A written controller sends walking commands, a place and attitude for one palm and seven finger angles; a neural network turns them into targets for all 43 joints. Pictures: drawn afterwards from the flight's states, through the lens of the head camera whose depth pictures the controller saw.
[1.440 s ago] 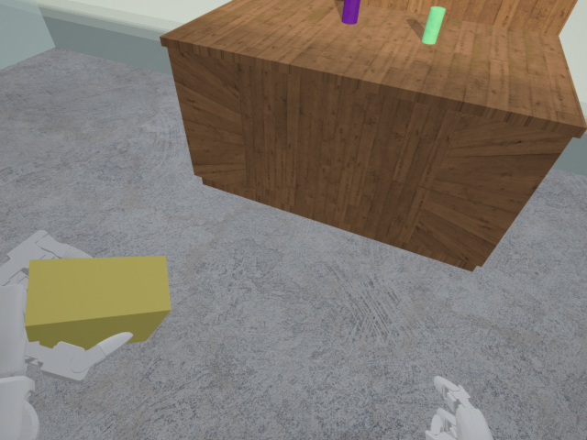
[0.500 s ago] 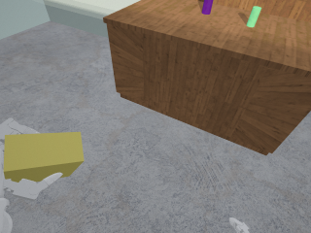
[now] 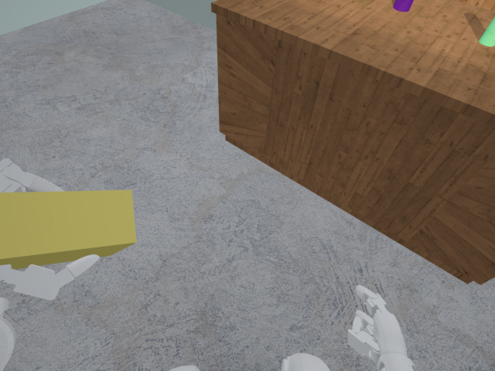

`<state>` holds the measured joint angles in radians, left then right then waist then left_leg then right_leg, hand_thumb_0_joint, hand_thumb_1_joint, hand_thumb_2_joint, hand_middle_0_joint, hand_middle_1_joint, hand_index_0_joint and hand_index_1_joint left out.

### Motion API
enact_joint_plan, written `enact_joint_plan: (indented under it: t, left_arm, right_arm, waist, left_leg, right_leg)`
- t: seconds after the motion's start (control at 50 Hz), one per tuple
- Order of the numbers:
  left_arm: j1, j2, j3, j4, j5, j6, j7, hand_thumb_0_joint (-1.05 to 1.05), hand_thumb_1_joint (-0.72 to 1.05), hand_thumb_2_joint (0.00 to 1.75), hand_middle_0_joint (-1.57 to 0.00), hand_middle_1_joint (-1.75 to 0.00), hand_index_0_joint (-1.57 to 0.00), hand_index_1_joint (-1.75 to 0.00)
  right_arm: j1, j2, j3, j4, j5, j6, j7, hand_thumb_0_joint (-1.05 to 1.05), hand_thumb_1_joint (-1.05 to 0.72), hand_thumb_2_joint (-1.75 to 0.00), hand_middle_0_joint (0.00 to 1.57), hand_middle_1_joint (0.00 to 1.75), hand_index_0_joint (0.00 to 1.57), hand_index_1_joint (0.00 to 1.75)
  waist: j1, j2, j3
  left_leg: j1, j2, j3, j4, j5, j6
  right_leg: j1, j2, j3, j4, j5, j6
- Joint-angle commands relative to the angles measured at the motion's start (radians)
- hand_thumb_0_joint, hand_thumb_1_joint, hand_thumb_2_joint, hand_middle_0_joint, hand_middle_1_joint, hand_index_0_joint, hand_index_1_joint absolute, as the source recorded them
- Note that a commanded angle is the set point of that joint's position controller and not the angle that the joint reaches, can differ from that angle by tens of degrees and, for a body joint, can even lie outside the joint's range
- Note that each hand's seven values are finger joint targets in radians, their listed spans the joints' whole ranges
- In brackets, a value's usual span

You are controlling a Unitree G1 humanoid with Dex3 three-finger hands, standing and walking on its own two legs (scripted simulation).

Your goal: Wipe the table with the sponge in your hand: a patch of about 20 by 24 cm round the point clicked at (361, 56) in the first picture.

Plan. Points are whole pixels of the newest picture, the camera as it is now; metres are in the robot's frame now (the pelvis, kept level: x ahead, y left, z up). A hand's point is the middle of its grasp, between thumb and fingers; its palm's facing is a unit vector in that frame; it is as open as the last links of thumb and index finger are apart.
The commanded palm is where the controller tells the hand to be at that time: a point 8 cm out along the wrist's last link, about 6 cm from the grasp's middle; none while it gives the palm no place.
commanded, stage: walk to a spot facing it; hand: left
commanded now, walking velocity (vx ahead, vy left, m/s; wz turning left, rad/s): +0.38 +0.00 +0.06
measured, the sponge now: (84, 230) +0.24 +0.21 +0.16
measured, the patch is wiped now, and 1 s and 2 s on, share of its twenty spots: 0.00 0.00 0.00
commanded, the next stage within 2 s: turn to face it in 1.40 s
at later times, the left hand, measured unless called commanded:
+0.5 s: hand (144, 150) +0.35 +0.17 +0.19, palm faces +0.42 -0.75 -0.51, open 10.1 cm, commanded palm +0.28 +0.22 +0.19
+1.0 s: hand (129, 105) +0.42 +0.21 +0.20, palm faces +0.63 -0.61 -0.48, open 10.1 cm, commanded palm +0.37 +0.24 +0.19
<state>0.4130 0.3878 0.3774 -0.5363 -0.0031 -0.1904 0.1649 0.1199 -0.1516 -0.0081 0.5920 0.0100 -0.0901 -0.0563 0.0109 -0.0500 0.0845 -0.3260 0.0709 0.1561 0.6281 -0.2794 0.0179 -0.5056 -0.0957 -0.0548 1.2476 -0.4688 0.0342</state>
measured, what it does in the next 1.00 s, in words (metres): walks ahead, turning left: right foot, then left foot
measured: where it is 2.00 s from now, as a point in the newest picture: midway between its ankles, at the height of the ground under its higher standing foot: (263, 304)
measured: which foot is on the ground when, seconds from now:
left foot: down 0.00-0.22, up 0.24-0.66, down 0.68-1.00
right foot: up 0.00-0.20, down 0.22-0.68, up 0.70-0.98, down 1.00-1.00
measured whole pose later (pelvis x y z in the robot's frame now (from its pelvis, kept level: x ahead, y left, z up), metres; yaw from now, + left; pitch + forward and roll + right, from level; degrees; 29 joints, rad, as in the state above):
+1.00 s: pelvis +0.30 -0.08 +0.00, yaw +16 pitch +0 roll -1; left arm 0.49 0.39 0.39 -0.54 -0.01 -0.22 0.14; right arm 0.24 -0.11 0.04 0.61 0.01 -0.10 -0.05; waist 0.04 0.06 0.02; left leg -0.37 0.09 0.02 0.68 -0.34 0.01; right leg -0.31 -0.09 -0.15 0.60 -0.37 0.05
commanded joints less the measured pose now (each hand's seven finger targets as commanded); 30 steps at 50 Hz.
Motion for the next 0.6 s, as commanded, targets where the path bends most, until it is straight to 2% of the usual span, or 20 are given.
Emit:
enact_joint_plan:
  t: [0.0, 0.04, 0.1, 0.14, 0.16, 0.18, 0.2, 0.22, 0.24, 0.26, 0.28, 0.3, 0.34, 0.38, 0.44, 0.48, 0.52, 0.54, 0.56, 0.58]
  left_arm:
    - [0.023, 0.108, 0.087, -0.296, -0.022, -0.094, 0.006, 0.00, 0.10, 1.30, -1.20, -1.60, -1.20, -1.60]
    - [0.033, 0.108, 0.096, -0.232, -0.023, -0.088, 0.005, 0.00, 0.10, 1.30, -1.20, -1.60, -1.20, -1.60]
    - [-0.002, 0.090, 0.073, -0.129, -0.025, -0.079, -0.005, 0.00, 0.10, 1.30, -1.20, -1.60, -1.20, -1.60]
    - [-0.052, 0.090, 0.060, -0.105, -0.020, -0.069, -0.006, 0.00, 0.10, 1.30, -1.20, -1.60, -1.20, -1.60]
    - [-0.074, 0.099, 0.056, -0.092, -0.018, -0.061, -0.007, 0.00, 0.10, 1.30, -1.20, -1.60, -1.20, -1.60]
    - [-0.089, 0.123, 0.064, -0.083, -0.012, -0.052, -0.005, 0.00, 0.10, 1.30, -1.20, -1.60, -1.20, -1.60]
    - [-0.117, 0.158, 0.076, -0.100, -0.002, -0.046, -0.001, 0.00, 0.10, 1.30, -1.20, -1.60, -1.20, -1.60]
    - [-0.120, 0.225, 0.133, -0.119, -0.009, -0.044, 0.009, 0.00, 0.10, 1.30, -1.20, -1.60, -1.20, -1.60]
    - [-0.168, 0.206, 0.109, -0.147, -0.017, -0.053, 0.004, 0.00, 0.10, 1.30, -1.20, -1.60, -1.20, -1.60]
    - [-0.118, 0.233, 0.136, -0.159, -0.017, -0.069, -0.001, 0.00, 0.10, 1.30, -1.20, -1.60, -1.20, -1.60]
    - [-0.083, 0.214, 0.132, -0.195, -0.015, -0.084, -0.005, 0.00, 0.10, 1.30, -1.20, -1.60, -1.20, -1.60]
    - [-0.048, 0.203, 0.138, -0.193, -0.009, -0.091, -0.005, 0.00, 0.10, 1.30, -1.20, -1.60, -1.20, -1.60]
    - [-0.031, 0.199, 0.144, -0.227, -0.008, -0.099, -0.001, 0.00, 0.10, 1.30, -1.20, -1.60, -1.20, -1.60]
    - [0.029, 0.200, 0.162, -0.197, -0.015, -0.099, 0.005, 0.00, 0.10, 1.30, -1.20, -1.60, -1.20, -1.60]
    - [0.080, 0.181, 0.159, -0.194, -0.025, -0.098, 0.016, 0.00, 0.10, 1.30, -1.20, -1.60, -1.20, -1.60]
    - [0.096, 0.170, 0.156, -0.190, -0.026, -0.092, 0.026, 0.00, 0.10, 1.30, -1.20, -1.60, -1.20, -1.60]
    - [0.060, 0.158, 0.139, -0.208, -0.023, -0.088, 0.037, 0.00, 0.10, 1.30, -1.20, -1.60, -1.20, -1.60]
    - [0.045, 0.140, 0.113, -0.205, -0.021, -0.081, 0.039, 0.00, 0.10, 1.30, -1.20, -1.60, -1.20, -1.60]
    - [0.016, 0.147, 0.113, -0.224, -0.019, -0.082, 0.043, 0.00, 0.10, 1.30, -1.20, -1.60, -1.20, -1.60]
    - [-0.011, 0.153, 0.107, -0.229, -0.017, -0.080, 0.047, 0.00, 0.10, 1.30, -1.20, -1.60, -1.20, -1.60]
  right_arm:
    - [0.019, -0.146, -0.047, -0.120, -0.003, -0.070, 0.000, 0.00, -0.90, -0.90, 0.20, 0.30, 0.20, 0.30]
    - [0.023, -0.146, -0.043, -0.122, -0.006, -0.075, -0.009, 0.00, -0.90, -0.90, 0.20, 0.30, 0.20, 0.30]
    - [0.022, -0.148, -0.041, -0.112, -0.010, -0.067, -0.025, 0.00, -0.90, -0.90, 0.20, 0.30, 0.20, 0.30]
    - [0.011, -0.147, -0.037, -0.114, -0.008, -0.059, -0.033, 0.00, -0.90, -0.90, 0.20, 0.30, 0.20, 0.30]
    - [0.007, -0.143, -0.031, -0.110, -0.007, -0.053, -0.036, 0.00, -0.90, -0.90, 0.20, 0.30, 0.20, 0.30]
    - [0.012, -0.131, -0.027, -0.102, -0.008, -0.046, -0.037, 0.00, -0.90, -0.90, 0.20, 0.30, 0.20, 0.30]
    - [0.018, -0.106, -0.028, -0.109, -0.002, -0.038, -0.031, 0.00, -0.90, -0.90, 0.20, 0.30, 0.20, 0.30]
    - [-0.037, -0.123, -0.020, -0.135, -0.009, -0.043, -0.027, 0.00, -0.90, -0.90, 0.20, 0.30, 0.20, 0.30]
    - [-0.032, -0.150, -0.038, -0.119, -0.011, -0.049, -0.013, 0.00, -0.90, -0.90, 0.20, 0.30, 0.20, 0.30]
    - [-0.037, -0.148, -0.033, -0.107, -0.010, -0.045, -0.011, 0.00, -0.90, -0.90, 0.20, 0.30, 0.20, 0.30]
    - [-0.035, -0.142, -0.029, -0.092, -0.011, -0.030, -0.003, 0.00, -0.90, -0.90, 0.20, 0.30, 0.20, 0.30]
    - [-0.038, -0.137, -0.024, -0.087, -0.010, -0.015, -0.001, 0.00, -0.90, -0.90, 0.20, 0.30, 0.20, 0.30]
    - [-0.044, -0.138, -0.033, -0.098, -0.006, -0.001, -0.005, 0.00, -0.90, -0.90, 0.20, 0.30, 0.20, 0.30]
    - [-0.015, -0.148, -0.041, -0.107, -0.012, 0.013, -0.004, 0.00, -0.90, -0.90, 0.20, 0.30, 0.20, 0.30]
    - [0.017, -0.141, -0.048, -0.137, -0.011, 0.016, -0.001, 0.00, -0.90, -0.90, 0.20, 0.30, 0.20, 0.30]
    - [0.022, -0.136, -0.048, -0.160, -0.012, 0.011, 0.000, 0.00, -0.90, -0.90, 0.20, 0.30, 0.20, 0.30]
    - [0.038, -0.135, -0.050, -0.170, -0.013, 0.005, 0.000, 0.00, -0.90, -0.90, 0.20, 0.30, 0.20, 0.30]
    - [0.040, -0.138, -0.052, -0.173, -0.011, 0.002, -0.003, 0.00, -0.90, -0.90, 0.20, 0.30, 0.20, 0.30]
    - [0.042, -0.136, -0.052, -0.177, -0.012, -0.001, -0.006, 0.00, -0.90, -0.90, 0.20, 0.30, 0.20, 0.30]
    - [0.056, -0.137, -0.053, -0.172, -0.014, -0.002, -0.009, 0.00, -0.90, -0.90, 0.20, 0.30, 0.20, 0.30]
  waist:
    - [-0.010, 0.280, -0.166]
    - [-0.009, 0.284, -0.153]
    - [-0.006, 0.251, -0.121]
    - [-0.001, 0.232, -0.127]
    - [0.004, 0.194, -0.136]
    - [0.011, 0.089, -0.164]
    - [0.012, -0.193, -0.207]
    - [0.036, -0.309, -0.201]
    - [0.015, -0.244, -0.207]
    - [0.014, -0.166, -0.160]
    - [0.004, -0.086, -0.156]
    - [0.000, -0.042, -0.149]
    - [-0.009, -0.040, -0.162]
    - [-0.012, -0.016, -0.138]
    - [-0.006, -0.043, -0.174]
    - [0.017, -0.075, -0.148]
    - [0.022, -0.098, -0.150]
    - [0.018, -0.105, -0.146]
    - [0.020, -0.098, -0.144]
    - [0.003, -0.089, -0.154]
  left_leg:
    - [0.137, 0.245, -0.236, -0.362, 0.063, 0.156]
    - [0.107, 0.235, -0.176, -0.376, 0.040, 0.139]
    - [0.064, 0.235, -0.138, -0.343, -0.022, 0.127]
    - [0.058, 0.201, -0.099, -0.242, -0.080, 0.101]
    - [0.018, 0.180, -0.085, -0.139, -0.074, 0.086]
    - [-0.039, 0.133, -0.049, 0.064, -0.071, 0.067]
    - [-0.226, 0.025, 0.013, 0.399, -0.162, 0.027]
    - [-0.426, -0.053, -0.080, 0.644, -0.325, -0.002]
    - [-0.390, -0.026, -0.190, 0.728, -0.245, -0.007]
    - [-0.416, 0.010, -0.191, 0.781, -0.170, -0.018]
    - [-0.422, 0.032, -0.187, 0.791, -0.109, -0.034]
    - [-0.413, 0.041, -0.173, 0.786, -0.075, -0.042]
    - [-0.402, 0.053, -0.157, 0.702, -0.053, -0.049]
    - [-0.378, 0.064, -0.126, 0.564, -0.003, -0.050]
    - [-0.314, 0.058, -0.050, 0.292, 0.004, -0.042]
    - [-0.277, 0.033, 0.011, 0.170, 0.003, -0.033]
    - [-0.239, 0.022, 0.038, 0.108, -0.002, -0.026]
    - [-0.198, 0.024, 0.034, 0.072, -0.017, -0.019]
    - [-0.146, 0.006, 0.058, 0.029, -0.011, -0.015]
    - [-0.063, -0.022, 0.077, -0.015, 0.013, -0.012]
  right_leg:
    - [-0.071, -0.039, -0.034, -0.181, 0.127, 0.008]
    - [0.011, -0.025, -0.077, -0.337, 0.150, 0.014]
    - [0.126, 0.014, -0.126, -0.489, 0.152, 0.020]
    - [0.229, 0.049, -0.174, -0.622, 0.194, 0.020]
    - [0.322, 0.062, -0.183, -0.686, 0.202, 0.016]
    - [0.416, 0.025, -0.110, -0.763, 0.161, -0.011]
    - [0.535, -0.192, 0.234, -0.883, 0.114, -0.107]
    - [0.583, -0.373, 0.577, -0.979, 0.218, -0.215]
    - [0.515, -0.383, 0.603, -1.027, 0.059, -0.184]
    - [0.481, -0.385, 0.556, -1.011, 0.053, -0.214]
    - [0.474, -0.355, 0.393, -0.980, 0.131, -0.204]
    - [0.449, -0.319, 0.269, -0.964, 0.215, -0.186]
    - [0.452, -0.296, 0.130, -0.953, 0.337, -0.176]
    - [0.421, -0.280, 0.058, -0.961, 0.404, -0.173]
    - [0.496, -0.270, -0.021, -0.931, 0.507, -0.168]
    - [0.492, -0.257, -0.026, -0.921, 0.549, -0.167]
    - [0.502, -0.268, -0.033, -0.903, 0.556, -0.169]
    - [0.492, -0.282, -0.044, -0.881, 0.544, -0.168]
    - [0.476, -0.269, -0.053, -0.844, 0.569, -0.163]
    - [0.435, -0.258, -0.076, -0.776, 0.583, -0.149]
